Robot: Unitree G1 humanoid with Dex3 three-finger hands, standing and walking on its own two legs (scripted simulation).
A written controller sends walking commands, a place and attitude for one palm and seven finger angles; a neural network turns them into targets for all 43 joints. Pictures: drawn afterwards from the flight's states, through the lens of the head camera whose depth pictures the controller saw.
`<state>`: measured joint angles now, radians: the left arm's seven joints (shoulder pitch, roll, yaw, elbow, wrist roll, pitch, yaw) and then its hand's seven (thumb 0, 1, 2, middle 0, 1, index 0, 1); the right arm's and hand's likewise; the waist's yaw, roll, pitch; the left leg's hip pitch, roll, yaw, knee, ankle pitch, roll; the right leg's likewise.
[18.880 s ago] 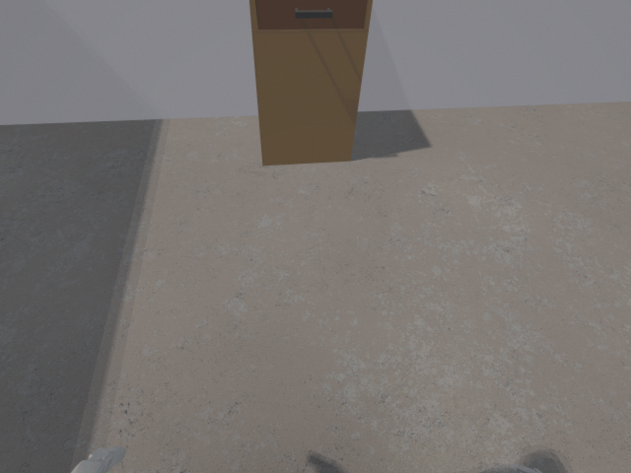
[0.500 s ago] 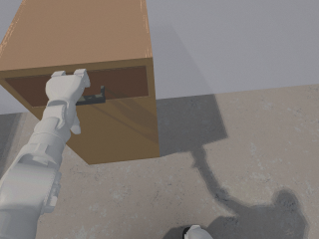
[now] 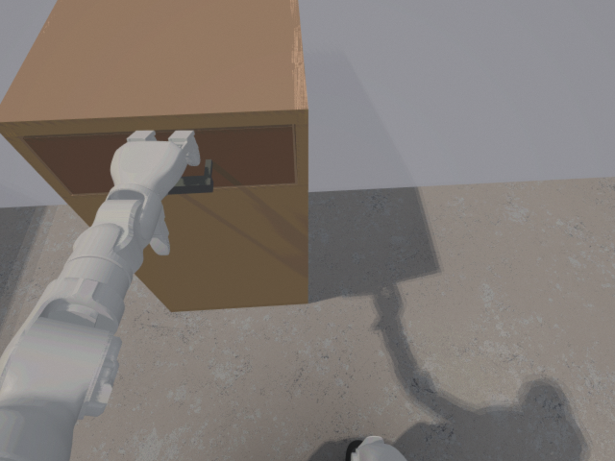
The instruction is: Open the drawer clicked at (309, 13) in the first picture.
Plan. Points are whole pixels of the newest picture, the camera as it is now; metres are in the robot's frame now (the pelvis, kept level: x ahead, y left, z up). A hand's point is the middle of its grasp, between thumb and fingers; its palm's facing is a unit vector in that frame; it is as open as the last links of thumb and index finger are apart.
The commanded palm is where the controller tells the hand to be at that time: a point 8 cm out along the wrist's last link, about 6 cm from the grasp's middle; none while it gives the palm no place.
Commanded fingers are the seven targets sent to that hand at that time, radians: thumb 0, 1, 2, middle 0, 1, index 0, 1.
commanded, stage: re-aim the fingers above the handle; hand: left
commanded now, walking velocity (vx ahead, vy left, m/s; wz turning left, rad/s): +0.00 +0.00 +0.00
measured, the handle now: (171, 176) +0.55 +0.22 -0.02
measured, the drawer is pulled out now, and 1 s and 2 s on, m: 0.00 0.00 0.00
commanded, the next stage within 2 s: lower the fingers behind the handle in 1.08 s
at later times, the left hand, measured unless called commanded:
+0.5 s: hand (137, 195) +0.47 +0.24 +0.03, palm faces -0.15 +0.05 -0.99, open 13.8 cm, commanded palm +0.46 +0.22 +0.08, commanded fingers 0.00 -0.50 0.30 -0.30 -1.20 -0.30 -1.20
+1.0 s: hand (154, 183) +0.48 +0.21 +0.04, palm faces -0.16 +0.02 -0.99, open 13.7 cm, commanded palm +0.46 +0.22 +0.08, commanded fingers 0.00 -0.50 0.30 -0.30 -1.20 -0.30 -1.20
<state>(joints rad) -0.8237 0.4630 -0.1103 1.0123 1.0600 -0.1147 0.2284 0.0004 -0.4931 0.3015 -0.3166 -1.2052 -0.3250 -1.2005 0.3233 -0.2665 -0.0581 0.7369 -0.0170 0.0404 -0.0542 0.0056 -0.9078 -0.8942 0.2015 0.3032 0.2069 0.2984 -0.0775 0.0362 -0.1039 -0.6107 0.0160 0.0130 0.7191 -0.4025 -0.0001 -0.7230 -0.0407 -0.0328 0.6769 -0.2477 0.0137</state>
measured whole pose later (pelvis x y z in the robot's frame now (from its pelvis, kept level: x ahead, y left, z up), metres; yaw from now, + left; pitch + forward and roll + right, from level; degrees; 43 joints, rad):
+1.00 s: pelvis +0.00 +0.00 +0.00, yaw -2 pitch +17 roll +0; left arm -0.88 0.49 -0.05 1.13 1.06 0.03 0.21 0.00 -0.49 0.30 -0.31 -1.21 -0.34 -1.24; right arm 0.31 -0.26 -0.01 0.71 0.00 0.08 -0.04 0.01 -0.91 -0.89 0.20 0.30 0.21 0.30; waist -0.11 0.06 -0.11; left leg -0.61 0.02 0.05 0.72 -0.40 0.00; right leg -0.75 -0.03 0.01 0.69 -0.24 0.02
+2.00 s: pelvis +0.00 +0.00 -0.03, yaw -1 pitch +23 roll -1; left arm -0.85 0.50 0.00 1.12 1.12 -0.09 0.34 0.00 -0.49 0.30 -0.30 -1.20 -0.32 -1.20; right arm 0.31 -0.27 -0.04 0.74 -0.04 0.04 -0.01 0.00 -0.91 -0.89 0.20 0.30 0.21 0.30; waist -0.12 0.04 -0.15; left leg -0.81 0.02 0.03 0.90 -0.48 0.01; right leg -0.93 -0.03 -0.01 0.84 -0.30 0.02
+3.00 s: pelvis -0.02 +0.01 -0.05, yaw -1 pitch +26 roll -1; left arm -0.89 0.54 0.02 1.14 1.12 -0.06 0.41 0.00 -0.44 0.32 -0.31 -1.22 -0.32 -1.21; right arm 0.31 -0.28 -0.03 0.75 -0.05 0.04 0.00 0.00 -0.91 -0.89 0.20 0.30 0.21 0.30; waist -0.14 0.05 -0.14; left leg -0.98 0.02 0.02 1.04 -0.51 0.01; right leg -1.09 -0.03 -0.01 0.96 -0.32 0.03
